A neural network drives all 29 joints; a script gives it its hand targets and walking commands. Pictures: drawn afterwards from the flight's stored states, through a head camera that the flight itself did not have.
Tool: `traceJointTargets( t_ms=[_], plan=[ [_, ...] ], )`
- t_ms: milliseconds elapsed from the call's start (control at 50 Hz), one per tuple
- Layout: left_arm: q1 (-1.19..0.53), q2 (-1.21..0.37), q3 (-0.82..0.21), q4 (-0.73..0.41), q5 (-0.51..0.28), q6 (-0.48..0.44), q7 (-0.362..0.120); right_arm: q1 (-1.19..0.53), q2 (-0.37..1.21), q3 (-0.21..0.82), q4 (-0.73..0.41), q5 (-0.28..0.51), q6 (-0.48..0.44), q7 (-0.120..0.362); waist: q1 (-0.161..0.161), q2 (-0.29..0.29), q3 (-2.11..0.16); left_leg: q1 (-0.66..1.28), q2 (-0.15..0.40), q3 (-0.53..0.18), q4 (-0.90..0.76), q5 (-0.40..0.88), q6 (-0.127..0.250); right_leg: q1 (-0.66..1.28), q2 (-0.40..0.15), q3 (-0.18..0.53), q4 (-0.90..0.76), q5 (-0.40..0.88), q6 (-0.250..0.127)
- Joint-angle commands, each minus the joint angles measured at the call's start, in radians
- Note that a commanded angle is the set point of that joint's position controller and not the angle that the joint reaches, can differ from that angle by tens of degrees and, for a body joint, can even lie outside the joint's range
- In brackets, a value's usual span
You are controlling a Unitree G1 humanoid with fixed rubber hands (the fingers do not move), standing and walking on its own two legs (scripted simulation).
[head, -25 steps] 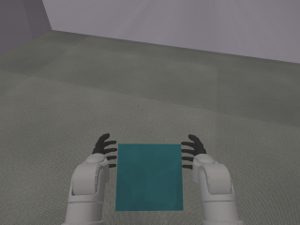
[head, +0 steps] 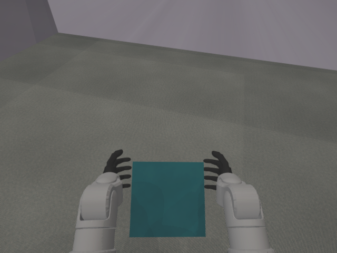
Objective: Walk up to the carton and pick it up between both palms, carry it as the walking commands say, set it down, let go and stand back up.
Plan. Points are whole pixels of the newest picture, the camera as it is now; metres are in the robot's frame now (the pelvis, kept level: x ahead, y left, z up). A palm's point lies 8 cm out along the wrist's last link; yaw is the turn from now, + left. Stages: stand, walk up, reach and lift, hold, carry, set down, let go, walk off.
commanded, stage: carry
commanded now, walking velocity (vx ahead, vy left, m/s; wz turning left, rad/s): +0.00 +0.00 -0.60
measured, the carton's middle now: (166, 193) +0.32 +0.00 -0.05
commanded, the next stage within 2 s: none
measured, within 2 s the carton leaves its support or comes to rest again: neither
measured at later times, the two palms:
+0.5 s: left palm (144, 177) +0.30 +0.06 +0.06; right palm (253, 198) +0.24 -0.18 +0.06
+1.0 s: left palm (188, 192) +0.26 -0.04 +0.06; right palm out of the picture +0.13 -0.25 +0.06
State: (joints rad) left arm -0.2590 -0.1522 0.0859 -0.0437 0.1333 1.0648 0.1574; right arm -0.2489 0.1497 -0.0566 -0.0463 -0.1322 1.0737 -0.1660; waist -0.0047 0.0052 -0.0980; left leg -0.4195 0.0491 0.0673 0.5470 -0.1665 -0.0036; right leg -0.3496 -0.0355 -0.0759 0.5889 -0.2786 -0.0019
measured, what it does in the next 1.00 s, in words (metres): steps on the spot, turning right: left foot, then right foot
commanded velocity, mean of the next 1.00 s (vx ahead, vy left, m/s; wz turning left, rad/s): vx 0.00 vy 0.00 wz -0.60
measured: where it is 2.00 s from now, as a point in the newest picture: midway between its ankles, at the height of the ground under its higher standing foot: outside the picture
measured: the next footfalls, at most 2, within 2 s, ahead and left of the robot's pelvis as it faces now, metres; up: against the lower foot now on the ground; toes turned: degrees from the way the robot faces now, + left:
left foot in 0.56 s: +0.03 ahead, +0.13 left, +0.00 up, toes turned -8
right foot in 0.84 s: -0.05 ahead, -0.13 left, +0.00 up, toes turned -29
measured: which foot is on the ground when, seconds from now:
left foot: down 0.00-0.32, up 0.34-0.54, down 0.56-0.84, up 0.86-1.00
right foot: down 0.00-0.56, up 0.58-0.82, down 0.84-1.00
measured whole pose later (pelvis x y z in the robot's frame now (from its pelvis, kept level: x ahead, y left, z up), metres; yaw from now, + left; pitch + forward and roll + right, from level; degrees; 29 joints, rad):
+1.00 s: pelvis -0.07 +0.01 -0.01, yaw -29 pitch +6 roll +0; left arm -0.43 -0.21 0.13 -0.11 0.14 1.22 0.28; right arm -0.41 0.20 -0.11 -0.16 -0.09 1.25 -0.35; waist -0.03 0.00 0.02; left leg -0.55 0.10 0.10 0.97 -0.52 -0.13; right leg -0.50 0.01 -0.01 0.65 -0.25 -0.02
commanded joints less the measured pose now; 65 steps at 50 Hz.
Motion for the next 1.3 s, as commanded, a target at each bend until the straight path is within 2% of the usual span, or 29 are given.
traceJointTargets(
  t_ms=[0, 120, 240, 280, 300, 320, 340, 380, 440, 500, 520, 540, 560, 580, 620, 680, 760, 800, 820, 840, 860, 900, 1060, 1080, 1100, 1120, 1160, 1220, 1280],
  plan=[
    [-0.501, -1.015, -0.63, -0.277, -0.442, 0.007, -0.259, -0.532, 0.993, 0.63, -0.308, 0.435, -0.011, 0.256, -0.001, -0.002, -0.291, 0.157, 0.098, -0.069, -0.048, 0.035, 0.016, 0.039, -0.104, 0.093, -0.079, 0.11, -0.026],
    [-0.452, -0.983, -0.627, -0.2, -0.445, 0.106, -0.284, -0.43, 1.001, 0.587, -0.201, 0.397, 0.081, 0.259, -0.004, 0.009, -0.314, 0.172, 0.152, -0.054, 0.003, 0.087, 0.005, -0.037, -0.098, 0.124, 0.036, 0.228, -0.018],
    [-0.535, -1.061, -0.634, -0.171, -0.486, 0.127, -0.311, -0.554, 1.067, 0.595, -0.232, 0.413, 0.085, 0.267, 0.004, 0.157, -0.277, 0.085, 0.302, -0.132, -0.117, -0.252, 0.065, -0.106, -0.006, 0.077, 0.178, -0.107, -0.011],
    [-0.553, -1.073, -0.618, -0.135, -0.498, 0.134, -0.313, -0.614, 1.078, 0.607, -0.24, 0.43, 0.092, 0.263, 0.02, 0.041, -0.253, -0.055, 0.248, -0.037, -0.027, -0.361, 0.021, -0.011, -0.03, 0.159, 0.062, -0.109, -0.029],
    [-0.57, -1.058, -0.602, -0.126, -0.499, 0.133, -0.31, -0.639, 1.087, 0.614, -0.247, 0.447, 0.096, 0.262, 0.025, -0.209, -0.23, -0.14, 0.125, 0.085, 0.178, -0.38, -0.043, -0.001, -0.178, 0.432, -0.192, -0.161, -0.069],
    [-0.592, -1.066, -0.587, -0.139, -0.505, 0.134, -0.309, -0.678, 1.094, 0.615, -0.254, 0.466, 0.096, 0.259, 0.029, -0.348, -0.202, -0.25, 0.009, 0.065, 0.358, -0.389, -0.085, 0.043, -0.294, 0.675, -0.303, -0.053, -0.113],
    [-0.621, -1.069, -0.569, -0.144, -0.497, 0.134, -0.307, -0.699, 1.123, 0.618, -0.241, 0.474, 0.093, 0.259, 0.015, -0.262, -0.227, -0.249, 0.024, -0.03, 0.457, -0.355, -0.089, 0.078, -0.283, 0.622, -0.248, 0.078, -0.133],
    [-0.612, -1.082, -0.561, -0.141, -0.476, 0.135, -0.3, -0.694, 1.155, 0.621, -0.216, 0.493, 0.099, 0.262, 0.001, -0.168, -0.305, -0.234, 0.021, -0.036, 0.47, -0.301, -0.093, 0.143, -0.212, 0.45, -0.131, 0.339, -0.118],
    [-0.623, -1.076, -0.523, -0.149, -0.441, 0.131, -0.281, -0.697, 1.171, 0.608, -0.182, 0.519, 0.111, 0.265, 0.001, -0.197, -0.396, -0.148, -0.021, 0.004, 0.351, -0.284, -0.106, 0.219, -0.157, 0.346, -0.038, 0.626, -0.117],
    [-0.623, -1.057, -0.512, -0.152, -0.414, 0.137, -0.265, -0.666, 1.173, 0.573, -0.142, 0.507, 0.127, 0.266, 0.007, -0.196, -0.425, 0.0, -0.05, 0.017, 0.109, -0.258, -0.09, 0.215, -0.15, 0.355, -0.002, 0.669, -0.105],
    [-0.622, -1.055, -0.517, -0.151, -0.409, 0.14, -0.261, -0.637, 1.178, 0.56, -0.123, 0.497, 0.133, 0.267, -0.008, -0.158, -0.431, 0.153, -0.029, 0.029, -0.059, -0.142, -0.079, 0.134, -0.12, 0.31, 0.042, 0.622, -0.075],
    [-0.612, -1.066, -0.525, -0.149, -0.411, 0.145, -0.256, -0.593, 1.167, 0.542, -0.108, 0.479, 0.138, 0.271, -0.02, -0.063, -0.444, 0.364, 0.101, -0.083, -0.175, -0.056, -0.048, -0.035, -0.057, 0.257, 0.147, 0.415, -0.027],
    [-0.607, -1.095, -0.557, -0.17, -0.422, 0.15, -0.258, -0.555, 1.161, 0.527, -0.102, 0.455, 0.13, 0.276, -0.018, 0.276, -0.433, 0.537, 0.455, -0.389, -0.114, 0.353, 0.091, -0.385, 0.091, 0.078, 0.313, -0.162, 0.036],
    [-0.65, -1.097, -0.592, -0.181, -0.441, 0.147, -0.258, -0.575, 1.15, 0.524, -0.108, 0.446, 0.125, 0.275, -0.013, 0.334, -0.427, 0.528, 0.522, -0.378, -0.052, 0.63, 0.193, -0.452, 0.038, 0.055, 0.492, -0.384, 0.045],
    [-0.674, -1.109, -0.604, -0.233, -0.47, 0.142, -0.263, -0.594, 1.159, 0.51, -0.149, 0.428, 0.113, 0.268, -0.009, 0.179, -0.364, 0.435, 0.386, -0.183, -0.018, 0.677, 0.133, -0.372, 0.013, 0.054, 0.52, -0.243, 0.041],
    [-0.662, -1.099, -0.625, -0.248, -0.508, 0.158, -0.273, -0.599, 1.135, 0.514, -0.222, 0.414, 0.105, 0.256, 0.001, 0.237, -0.329, 0.369, 0.278, 0.013, 0.023, 0.544, 0.062, -0.258, 0.034, 0.008, 0.363, -0.115, 0.053],
    [-0.603, -1.078, -0.603, -0.185, -0.513, 0.182, -0.273, -0.567, 1.082, 0.514, -0.23, 0.388, 0.116, 0.24, -0.015, 0.245, -0.325, 0.374, 0.328, 0.03, 0.073, 0.491, 0.061, -0.134, 0.068, -0.057, 0.112, -0.092, 0.039],
    [-0.575, -1.08, -0.591, -0.137, -0.505, 0.19, -0.284, -0.558, 1.071, 0.516, -0.211, 0.385, 0.12, 0.237, -0.005, 0.131, -0.332, 0.267, 0.304, 0.081, 0.199, 0.375, -0.014, 0.051, 0.027, 0.001, -0.164, 0.13, 0.027],
    [-0.558, -1.08, -0.586, -0.105, -0.497, 0.195, -0.29, -0.56, 1.065, 0.524, -0.196, 0.385, 0.122, 0.237, 0.006, 0.022, -0.38, 0.075, 0.266, 0.083, 0.323, 0.149, -0.06, 0.262, -0.112, 0.175, -0.172, 0.334, -0.001],
    [-0.528, -1.075, -0.585, -0.067, -0.475, 0.183, -0.291, -0.612, 1.082, 0.553, -0.224, 0.398, 0.13, 0.24, 0.008, -0.364, -0.421, -0.204, 0.09, 0.125, 0.448, -0.407, -0.127, 0.429, -0.375, 0.515, -0.049, 1.072, -0.178],
    [-0.528, -1.096, -0.558, -0.075, -0.46, 0.183, -0.295, -0.639, 1.11, 0.569, -0.215, 0.418, 0.129, 0.247, 0.023, -0.3, -0.443, -0.251, 0.093, 0.019, 0.531, -0.506, -0.125, 0.495, -0.333, 0.443, 0.028, 1.305, -0.226],
    [-0.529, -1.114, -0.538, -0.091, -0.44, 0.167, -0.293, -0.688, 1.149, 0.6, -0.221, 0.463, 0.126, 0.263, 0.017, -0.177, -0.44, -0.256, 0.075, -0.014, 0.522, -0.439, -0.127, 0.444, -0.257, 0.34, 0.035, 1.14, -0.182],
    [-0.633, -1.077, -0.545, -0.221, -0.384, 0.143, -0.244, -0.646, 1.18, 0.573, -0.155, 0.515, 0.147, 0.284, 0.003, -0.133, -0.422, 0.1, 0.0, 0.042, 0.045, -0.19, -0.09, 0.161, -0.157, 0.286, 0.001, 0.593, -0.121],
    [-0.62, -1.08, -0.552, -0.217, -0.385, 0.147, -0.24, -0.623, 1.177, 0.563, -0.14, 0.507, 0.15, 0.288, -0.01, -0.073, -0.426, 0.292, 0.056, 0.006, -0.116, -0.082, -0.064, 0.015, -0.105, 0.231, 0.071, 0.469, -0.068],
    [-0.623, -1.1, -0.571, -0.238, -0.397, 0.154, -0.242, -0.575, 1.166, 0.545, -0.117, 0.484, 0.144, 0.293, -0.028, 0.243, -0.413, 0.472, 0.367, -0.309, -0.168, 0.179, 0.044, -0.301, 0.063, 0.063, 0.269, 0.064, 0.011],
    [-0.66, -1.106, -0.603, -0.231, -0.417, 0.162, -0.245, -0.573, 1.171, 0.532, -0.096, 0.462, 0.14, 0.29, -0.02, 0.388, -0.39, 0.454, 0.521, -0.4, -0.152, 0.395, 0.17, -0.391, 0.063, 0.024, 0.473, -0.366, 0.027],
    [-0.69, -1.111, -0.617, -0.24, -0.453, 0.159, -0.255, -0.623, 1.172, 0.519, -0.139, 0.458, 0.133, 0.282, 0.001, 0.18, -0.34, 0.363, 0.414, -0.208, -0.096, 0.402, 0.141, -0.308, 0.01, 0.06, 0.511, -0.262, 0.026],
    [-0.692, -1.111, -0.626, -0.223, -0.503, 0.17, -0.268, -0.652, 1.143, 0.515, -0.208, 0.442, 0.121, 0.265, 0.005, 0.216, -0.319, 0.319, 0.311, 0.015, -0.03, 0.375, 0.065, -0.191, 0.033, 0.004, 0.345, -0.144, 0.036],
    [-0.647, -1.097, -0.594, -0.149, -0.506, 0.191, -0.27, -0.623, 1.101, 0.511, -0.193, 0.418, 0.129, 0.25, -0.009, 0.242, -0.33, 0.357, 0.341, 0.038, 0.017, 0.394, 0.075, -0.118, 0.062, -0.05, 0.159, -0.147, 0.036]
  ],
)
